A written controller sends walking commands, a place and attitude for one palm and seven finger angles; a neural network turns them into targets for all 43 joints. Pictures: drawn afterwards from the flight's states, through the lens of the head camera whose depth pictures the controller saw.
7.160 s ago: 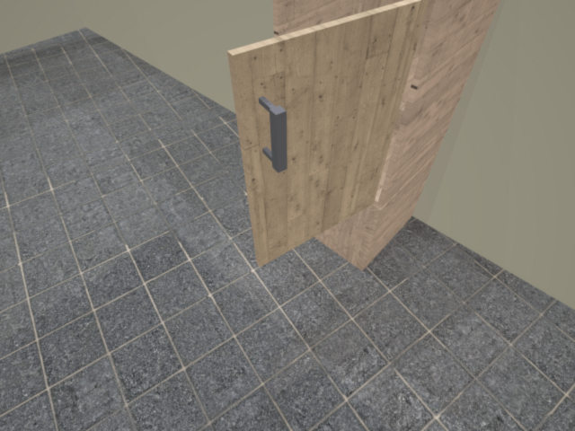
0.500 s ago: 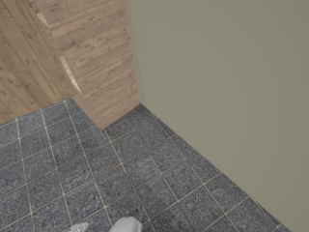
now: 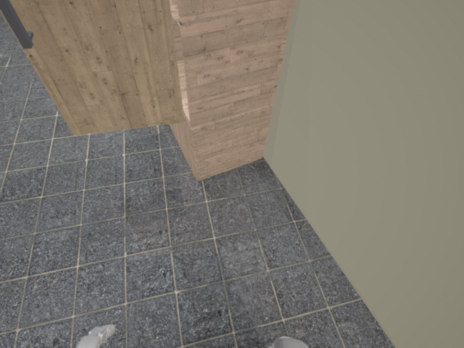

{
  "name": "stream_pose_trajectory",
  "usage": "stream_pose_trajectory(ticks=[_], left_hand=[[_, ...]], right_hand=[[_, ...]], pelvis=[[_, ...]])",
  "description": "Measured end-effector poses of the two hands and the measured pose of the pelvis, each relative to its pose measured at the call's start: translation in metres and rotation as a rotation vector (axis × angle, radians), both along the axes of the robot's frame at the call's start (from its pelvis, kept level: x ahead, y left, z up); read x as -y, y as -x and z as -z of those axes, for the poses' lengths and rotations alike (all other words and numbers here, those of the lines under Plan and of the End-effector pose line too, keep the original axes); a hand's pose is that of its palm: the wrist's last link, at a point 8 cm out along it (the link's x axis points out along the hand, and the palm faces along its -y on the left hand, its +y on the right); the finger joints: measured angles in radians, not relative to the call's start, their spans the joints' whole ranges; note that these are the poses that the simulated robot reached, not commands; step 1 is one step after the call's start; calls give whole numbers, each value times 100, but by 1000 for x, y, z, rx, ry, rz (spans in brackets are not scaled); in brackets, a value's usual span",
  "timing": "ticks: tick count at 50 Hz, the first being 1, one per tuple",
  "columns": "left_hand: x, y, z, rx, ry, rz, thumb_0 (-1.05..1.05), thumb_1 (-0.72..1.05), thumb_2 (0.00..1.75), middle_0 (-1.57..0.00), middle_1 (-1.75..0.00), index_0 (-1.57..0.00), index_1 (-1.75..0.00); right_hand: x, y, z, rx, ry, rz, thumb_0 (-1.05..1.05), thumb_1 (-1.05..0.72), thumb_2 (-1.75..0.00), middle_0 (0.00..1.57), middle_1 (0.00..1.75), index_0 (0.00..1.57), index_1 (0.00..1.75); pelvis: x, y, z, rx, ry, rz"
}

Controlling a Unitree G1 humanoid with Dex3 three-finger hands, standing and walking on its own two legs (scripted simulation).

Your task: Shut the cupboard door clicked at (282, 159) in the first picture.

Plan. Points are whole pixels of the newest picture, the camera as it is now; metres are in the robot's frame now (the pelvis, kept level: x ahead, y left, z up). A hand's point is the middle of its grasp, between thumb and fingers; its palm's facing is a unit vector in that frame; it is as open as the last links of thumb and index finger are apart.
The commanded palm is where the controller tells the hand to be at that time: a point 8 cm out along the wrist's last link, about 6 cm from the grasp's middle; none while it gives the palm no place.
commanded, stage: turn to face it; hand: left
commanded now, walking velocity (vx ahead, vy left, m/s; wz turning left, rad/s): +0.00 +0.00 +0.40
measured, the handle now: (16, 18) +0.81 +0.60 +0.10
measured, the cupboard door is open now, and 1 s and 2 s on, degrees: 77 77 77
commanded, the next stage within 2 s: take the last steps up to it in 0.28 s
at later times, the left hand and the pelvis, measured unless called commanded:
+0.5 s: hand out of the picture -0.02 +0.20 -0.19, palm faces +0.28 -0.94 -0.20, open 7.3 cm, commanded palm none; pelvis +0.00 +0.00 -0.01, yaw +13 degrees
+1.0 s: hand out of the picture +0.11 +0.22 -0.16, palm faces +0.36 -0.91 -0.22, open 7.4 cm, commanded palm none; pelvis +0.10 +0.03 +0.00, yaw +19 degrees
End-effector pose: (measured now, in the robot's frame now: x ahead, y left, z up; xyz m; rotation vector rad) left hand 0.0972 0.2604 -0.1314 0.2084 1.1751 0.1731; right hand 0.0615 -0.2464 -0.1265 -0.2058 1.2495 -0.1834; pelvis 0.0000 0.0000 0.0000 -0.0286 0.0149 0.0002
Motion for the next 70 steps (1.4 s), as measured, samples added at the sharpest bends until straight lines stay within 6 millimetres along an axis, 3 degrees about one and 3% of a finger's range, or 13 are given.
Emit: stream_pose_trajectory(ticks=[6,14,24,27,33,40,45,49,56,60,65,68,70], left_hand=[[25,-3,-4,71,-28,-24,0,91,90,-20,-30,-20,-29],[49,49,-4,-8,11,-119,0,91,90,-20,-30,-20,-30],[20,131,31,-149,79,-291,0,91,90,-20,-30,-20,-30],[8,142,30,-205,82,-305,0,91,90,-20,-30,-20,-29],[-8,117,12,-143,80,-309,1,91,90,-20,-30,-20,-29],[-13,49,-1,-30,53,-269,1,91,90,-20,-30,-20,-29],[-9,4,2,54,19,-264,0,91,90,-20,-30,-20,-29],[-2,6,-3,39,27,-331,0,91,90,-20,-30,-20,-29],[-4,41,-5,-132,68,-427,0,94,90,-20,-30,-20,-29],[-8,59,0,-227,120,-484,0,93,90,-20,-30,-20,-29],[-29,72,19,-342,190,-544,0,91,90,-20,-30,-20,-30],[-55,63,30,-394,209,-533,0,91,90,-20,-30,-20,-29],[-77,41,29,-380,196,-508,0,91,90,-20,-30,-20,-29]], right_hand=[[20,-2,23,-27,-46,-13,1,-91,-90,21,30,20,30],[29,-26,19,-47,-43,-83,1,-91,-90,20,30,20,29],[-20,-73,10,16,9,-250,1,-91,-90,20,30,20,29],[-36,-76,4,42,6,-270,1,-91,-90,20,30,20,29],[-51,-58,0,-7,-15,-266,1,-92,-90,21,30,20,30],[-46,-34,15,-138,-52,-225,1,-92,-90,21,30,20,30],[-37,-37,38,-224,-79,-207,1,-91,-90,21,30,20,30],[-39,-70,34,-244,-72,-245,1,-91,-90,20,30,20,29],[-73,-163,12,-133,-68,-308,1,-91,-90,20,30,20,29],[-112,-218,9,-82,-67,-375,1,-91,-90,20,30,19,29],[-181,-285,14,12,-63,-458,1,-91,-90,20,30,19,29],[-217,-310,16,82,-58,-462,1,-91,-90,20,30,20,29],[-232,-314,12,97,-62,-445,0,-91,-90,20,30,20,29]], pelvis=[[24,-3,12,1,-34,-51],[28,-3,3,21,-43,-148],[-1,-3,15,14,-30,-226],[-9,-6,11,16,-24,-220],[-21,-19,-2,15,-12,-251],[-24,-48,-1,20,-36,-265],[-19,-78,14,27,-54,-286],[-24,-97,7,37,-43,-328],[-48,-135,-8,3,-49,-357],[-76,-156,-7,-7,-43,-377],[-127,-186,10,-9,-21,-380],[-152,-199,18,0,-28,-371],[-164,-208,14,5,-31,-356]])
